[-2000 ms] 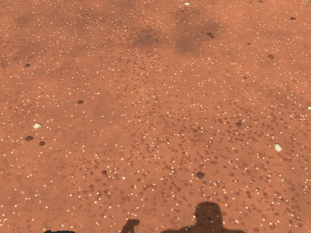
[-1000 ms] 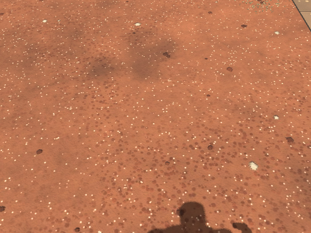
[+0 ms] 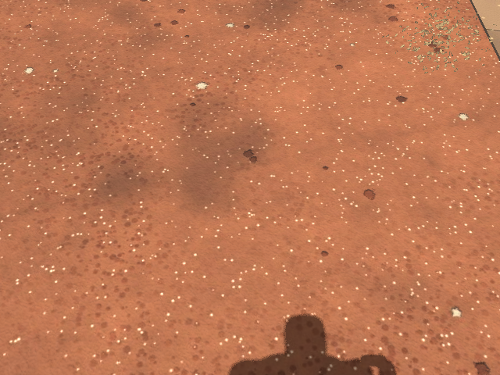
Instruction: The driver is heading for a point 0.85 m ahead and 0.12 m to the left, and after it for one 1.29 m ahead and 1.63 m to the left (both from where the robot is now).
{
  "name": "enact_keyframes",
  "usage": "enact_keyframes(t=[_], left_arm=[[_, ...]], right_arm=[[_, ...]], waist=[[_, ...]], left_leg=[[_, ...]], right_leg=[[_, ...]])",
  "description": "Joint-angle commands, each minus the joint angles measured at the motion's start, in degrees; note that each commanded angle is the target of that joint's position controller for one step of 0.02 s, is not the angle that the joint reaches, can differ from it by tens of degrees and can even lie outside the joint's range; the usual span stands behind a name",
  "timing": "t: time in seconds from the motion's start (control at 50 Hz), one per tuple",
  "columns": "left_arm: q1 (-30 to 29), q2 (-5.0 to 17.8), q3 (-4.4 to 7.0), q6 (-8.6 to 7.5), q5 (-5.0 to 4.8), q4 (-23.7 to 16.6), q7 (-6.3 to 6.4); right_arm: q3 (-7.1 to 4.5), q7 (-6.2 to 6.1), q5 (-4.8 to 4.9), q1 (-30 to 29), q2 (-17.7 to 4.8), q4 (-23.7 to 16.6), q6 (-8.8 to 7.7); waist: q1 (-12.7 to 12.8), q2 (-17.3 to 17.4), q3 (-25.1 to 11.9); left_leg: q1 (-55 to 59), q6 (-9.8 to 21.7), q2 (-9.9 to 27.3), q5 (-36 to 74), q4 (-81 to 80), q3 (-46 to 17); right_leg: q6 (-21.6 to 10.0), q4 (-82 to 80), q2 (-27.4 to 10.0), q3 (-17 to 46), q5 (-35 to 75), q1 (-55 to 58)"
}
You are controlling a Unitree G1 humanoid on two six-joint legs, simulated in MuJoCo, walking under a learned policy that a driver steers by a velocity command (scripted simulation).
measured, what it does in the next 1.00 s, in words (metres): walks ahead, turning left: left foot, then right foot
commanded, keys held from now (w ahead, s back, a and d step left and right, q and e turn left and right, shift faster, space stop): w+q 0.36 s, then w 0.64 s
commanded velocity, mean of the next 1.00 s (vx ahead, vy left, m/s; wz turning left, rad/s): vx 0.50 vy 0.00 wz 0.32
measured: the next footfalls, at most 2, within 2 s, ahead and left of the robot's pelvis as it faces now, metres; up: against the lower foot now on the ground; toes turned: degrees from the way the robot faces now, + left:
left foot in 0.08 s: +0.23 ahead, +0.10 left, +0.00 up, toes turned +5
right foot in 0.56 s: +0.54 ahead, -0.05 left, +0.00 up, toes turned +18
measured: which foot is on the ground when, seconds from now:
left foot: up 0.00-0.06, down 0.08-0.58, up 0.60-1.00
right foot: down 0.00-0.10, up 0.12-0.54, down 0.56-1.00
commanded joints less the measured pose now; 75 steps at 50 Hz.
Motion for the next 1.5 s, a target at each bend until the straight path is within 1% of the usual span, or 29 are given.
enact_keyframes(t=[0.02, 0.06, 0.08, 0.1, 0.12, 0.14, 0.16, 0.2, 0.28, 0.38, 0.48, 0.54, 0.56, 0.58, 0.6, 0.62, 0.66, 0.74, 0.98, 1.02, 1.06, 1.08, 1.1, 1.12, 1.14, 1.18, 1.26, 1.36, 1.5], left_arm=[[-0.26, 11.26, 2.59, 1.19, -0.37, -2.73, 1.04], [-1.07, 12.47, 2.81, 2.30, -0.20, -3.37, 1.80], [-1.93, 12.26, 2.51, 2.22, -0.22, -4.24, 2.18], [3.02, 5.17, 0.33, 0.83, 1.38, -6.84, 1.34], [2.04, 4.96, -0.50, -1.85, 0.70, -7.80, 0.17], [-4.86, 9.13, 0.74, -3.47, -1.66, -9.62, -0.75], [-7.37, 8.78, 0.41, -4.27, -2.15, -10.74, -0.90], [-7.07, 8.78, 1.05, -3.80, -0.01, -10.04, -0.14], [-6.35, 6.56, 0.84, -1.28, 1.12, -11.00, 0.16], [-17.23, 4.13, -0.39, -1.62, 0.62, -13.80, -0.35], [-20.16, 6.97, 0.39, -2.89, -0.10, -15.04, -1.85], [-11.97, 9.21, 1.79, -3.50, 0.23, -13.15, -1.61], [-4.14, 11.64, 2.59, -3.77, 1.01, -12.20, -1.29], [3.67, 17.03, 4.14, -3.31, 1.67, -10.37, -1.19], [6.53, 14.06, 3.67, -2.83, -0.16, -8.61, -1.95], [3.64, 10.07, 2.45, -2.52, -0.88, -9.08, -1.84], [-2.29, 7.43, 1.27, -1.63, 0.17, -9.86, -1.61], [-3.71, 6.43, 0.68, -2.11, 0.12, -9.02, -1.49], [4.99, 10.73, 1.55, 0.36, -1.38, -3.10, -0.48], [4.30, 11.80, 1.91, 0.96, -1.37, -2.82, -0.16], [2.63, 11.27, 1.57, 1.34, -1.05, -3.34, 0.23], [2.60, 8.40, 0.36, 1.07, 0.74, -5.15, 0.55], [9.88, 2.31, -1.45, -0.26, 0.53, -5.92, -0.05], [5.78, 8.13, -0.24, -1.49, -0.46, -5.60, -0.57], [-0.13, 10.18, 0.36, -2.34, -1.62, -7.64, -0.95], [-4.39, 9.02, 0.32, -2.88, -0.08, -8.66, -0.62], [-3.56, 6.62, 0.19, -1.26, 0.74, -9.24, -0.49], [-15.39, 4.46, -0.81, -1.41, 0.73, -12.54, -0.79], [-18.76, 8.33, 0.80, -2.61, 0.22, -14.46, -1.49]], right_arm=[[-1.27, 1.21, 0.14, -4.74, -4.92, -6.99, -0.69], [-3.42, 0.91, 0.28, 5.74, -8.84, -5.51, -0.22], [-5.34, -0.05, 0.33, 15.41, -12.52, -3.53, 0.08], [-6.76, -1.18, 0.24, 19.05, -18.52, -3.10, 0.47], [-5.93, -1.12, 0.20, 19.08, -17.21, -4.51, -0.07], [-4.88, -1.19, -0.41, 18.27, -13.40, -4.33, -0.37], [-4.43, -1.29, -0.26, 15.05, -11.60, -4.63, -0.66], [-3.41, -1.48, -0.64, 8.32, -8.51, -6.44, -0.77], [-3.72, -2.43, -0.67, 7.56, -9.66, -7.16, -0.97], [-4.04, -3.72, -0.10, 11.59, -10.81, -5.72, -0.05], [-3.61, -3.71, -0.07, 15.79, -9.77, -3.37, 0.17], [-3.32, -3.58, -0.42, 14.45, -8.91, -3.47, 0.57], [-2.28, -3.45, -0.90, 14.19, -6.51, -4.29, 0.46], [-1.23, -3.54, 0.13, 21.78, -3.36, -4.80, -0.19], [-1.15, -3.60, 0.49, 22.25, -5.31, -4.64, -0.72], [-2.28, -3.48, 1.05, 16.39, -9.65, -5.10, -0.80], [-2.17, -3.33, -0.43, 8.50, -9.03, -7.10, -1.00], [-1.78, -2.98, -0.64, 10.11, -5.43, -6.52, -0.58], [-0.78, -0.69, 0.06, -8.07, -3.79, -11.77, -2.21], [-1.44, -0.47, -0.12, -5.55, -5.33, -11.43, -2.39], [-3.59, -1.16, -0.61, 8.04, -9.44, -7.49, -2.18], [-4.70, -1.82, -1.12, 18.66, -13.71, -5.62, -1.72], [-5.16, -1.30, -0.84, 19.50, -17.19, -4.59, -1.56], [-3.82, -1.25, -0.07, 19.44, -11.58, -5.09, -1.33], [-3.18, -1.39, -0.16, 15.45, -10.08, -5.59, -1.33], [-2.89, -1.33, -1.05, 9.93, -9.04, -6.39, -1.25], [-2.86, -1.90, -0.71, 8.37, -8.30, -6.21, -1.61], [-3.93, -3.45, -0.20, 12.25, -11.06, -4.32, -0.97], [-4.34, -4.26, 0.18, 15.92, -11.37, -2.77, 0.76]], waist=[[-1.91, -5.52, 1.37], [-8.03, -7.41, -5.39], [-13.29, -4.96, -10.23], [-9.65, 8.20, -16.60], [-9.43, 8.14, -24.73], [-11.64, 3.66, -19.17], [-9.77, 0.16, -11.72], [-4.78, -3.08, -4.85], [-2.48, -0.45, -3.04], [-7.00, 2.26, -1.84], [-8.28, 3.90, -1.32], [-3.44, 5.16, -3.54], [0.21, 2.12, -10.50], [-0.54, -12.35, -19.38], [0.35, -18.88, -19.49], [1.36, -11.82, -10.66], [-0.39, -5.38, -1.76], [-3.57, -8.18, -1.23], [1.14, -6.48, 2.32], [-1.23, -7.26, 0.68], [-8.49, -6.31, -8.29], [-11.97, 0.76, -17.18], [-7.27, 16.12, -22.96], [-9.75, 10.30, -20.68], [-9.47, 7.02, -12.11], [-6.32, -0.44, -4.74], [-2.58, 1.86, -3.26], [-6.00, 1.41, 0.07], [-5.58, 3.97, -0.78]], left_leg=[[0.62, 2.60, -3.25, -7.85, -0.88, 4.45], [15.45, 5.46, -7.59, -11.75, -1.34, 6.38], [32.07, 8.17, -6.55, -8.99, -4.98, 1.60], [54.85, 16.85, 8.16, -12.47, -5.14, -25.17], [63.57, 23.78, 16.09, -17.12, -14.93, -50.29], [60.42, 19.78, 14.03, -16.97, -17.14, -42.55], [51.47, 17.31, 11.62, -13.42, -17.66, -33.99], [35.74, 14.65, 7.10, -2.88, -19.72, -24.09], [24.07, 14.87, 3.89, 4.86, -22.74, -17.75], [20.65, 10.15, -0.28, -3.60, -21.10, -13.51], [29.44, 8.93, 4.87, -7.92, -15.83, -19.84], [31.36, 6.57, 3.40, 2.87, -7.50, -19.97], [27.20, 4.51, 0.32, 1.42, 5.13, -16.64], [8.12, -0.37, -7.93, -14.07, 26.18, -9.30], [-3.11, -1.51, -8.93, -36.03, 35.50, -10.17], [-8.17, -1.23, -5.70, -32.49, 39.62, -11.39], [-7.15, -1.07, -1.20, -24.54, 35.15, -7.17], [-0.67, -2.16, 2.04, -18.93, 26.12, -4.82], [2.61, -1.55, -1.01, -3.04, -5.02, -1.24], [7.53, 0.19, -2.39, -6.82, -6.90, -0.32], [27.57, 3.47, -3.95, -5.07, -8.34, 1.50], [45.03, 7.48, 6.94, -1.58, -5.64, -11.33], [61.22, 16.69, 17.40, -14.93, -12.38, -38.71], [60.30, 15.15, 15.93, -23.43, -16.65, -42.25], [53.12, 13.38, 13.97, -20.85, -17.92, -34.60], [38.82, 12.57, 9.96, -7.48, -20.20, -25.59], [27.97, 13.66, 6.80, -1.17, -24.57, -19.30], [22.19, 10.63, 3.11, -5.07, -24.90, -14.23], [28.23, 6.78, 4.16, -4.65, -13.70, -21.40]], right_leg=[[-5.57, 7.35, -18.76, 1.64, 55.74, 2.55], [-4.01, 23.53, -17.65, 0.35, 68.16, 0.35], [-1.93, 38.05, -15.45, -0.16, 59.04, -9.82], [1.74, 59.84, -6.71, 0.87, 14.91, -34.94], [2.22, 70.89, 1.14, 14.11, -14.82, -47.15], [0.96, 71.49, -2.87, 18.72, -10.66, -52.78], [0.06, 66.70, -5.42, 17.75, -5.56, -52.98], [0.90, 57.26, -9.05, 16.85, -0.59, -46.18], [4.65, 48.03, -9.23, 14.91, 4.80, -40.99], [5.93, 25.77, -5.13, 13.54, 23.82, -35.81], [2.88, 18.73, -4.79, 15.04, 21.83, -35.14], [-1.19, 15.20, -3.60, 12.77, 16.73, -24.57], [-4.70, 16.86, -9.79, 18.53, 17.56, -11.91], [-14.22, 14.96, -21.70, 40.97, 8.71, 9.55], [-16.76, 6.57, -25.89, 57.35, -6.14, 12.67], [-14.11, 5.38, -24.47, 52.07, -12.67, 6.66], [-11.69, 3.40, -19.52, 38.69, -3.10, -7.09], [-11.70, -0.55, -15.19, 27.89, 12.83, -14.98], [-8.92, 1.18, -16.76, 18.97, 24.73, -6.58], [-7.73, 5.32, -17.31, 18.57, 33.71, -4.21], [-5.08, 21.14, -13.30, 13.84, 46.18, -7.95], [-2.83, 39.37, -10.07, 10.91, 29.62, -19.83], [0.45, 57.05, 0.00, 12.35, -10.35, -42.10], [-0.03, 62.43, -2.99, 17.89, -12.97, -49.31], [-0.47, 62.37, -5.32, 16.85, -7.75, -52.55], [0.22, 56.27, -8.48, 15.68, -0.21, -48.74], [3.04, 47.16, -9.31, 15.21, 3.23, -41.98], [4.71, 27.19, -6.38, 14.83, 20.71, -38.04], [2.34, 16.13, -3.22, 15.99, 17.71, -29.47]])
Keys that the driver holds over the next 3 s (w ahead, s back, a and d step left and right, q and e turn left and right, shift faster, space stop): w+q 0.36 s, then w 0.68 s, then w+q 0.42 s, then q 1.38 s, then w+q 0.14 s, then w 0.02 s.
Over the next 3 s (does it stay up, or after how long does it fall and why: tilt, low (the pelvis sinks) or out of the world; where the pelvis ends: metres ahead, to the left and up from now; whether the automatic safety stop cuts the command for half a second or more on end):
stays up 0.93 0.29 0.01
